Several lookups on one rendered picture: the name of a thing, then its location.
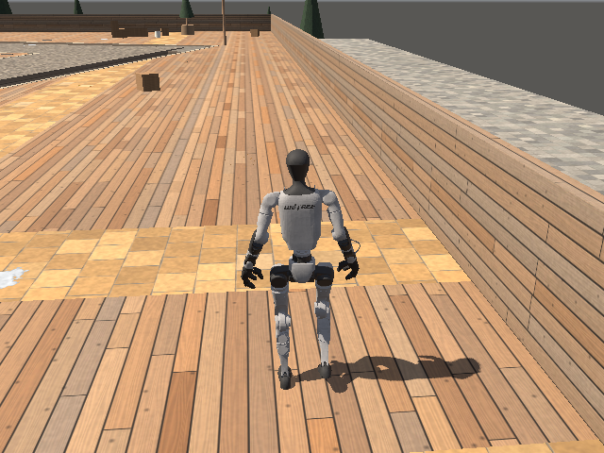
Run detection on robot shin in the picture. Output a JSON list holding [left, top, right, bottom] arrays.
[[317, 302, 330, 366], [275, 315, 290, 377]]

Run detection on robot left upper arm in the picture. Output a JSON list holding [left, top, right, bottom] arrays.
[[254, 192, 280, 244]]

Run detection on robot right forearm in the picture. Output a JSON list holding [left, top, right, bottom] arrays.
[[338, 226, 357, 263]]

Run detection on robot right upper arm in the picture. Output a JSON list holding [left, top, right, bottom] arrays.
[[319, 190, 347, 242]]

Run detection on robot right shin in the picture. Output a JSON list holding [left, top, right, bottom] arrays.
[[317, 302, 330, 366]]

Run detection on right robot hand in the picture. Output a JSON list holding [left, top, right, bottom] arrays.
[[337, 259, 360, 280]]

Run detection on robot left shin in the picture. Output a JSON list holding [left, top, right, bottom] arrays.
[[275, 315, 290, 377]]

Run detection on left robot hand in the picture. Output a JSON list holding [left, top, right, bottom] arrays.
[[241, 267, 263, 289]]

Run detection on robot left forearm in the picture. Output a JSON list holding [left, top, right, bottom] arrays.
[[243, 230, 263, 269]]

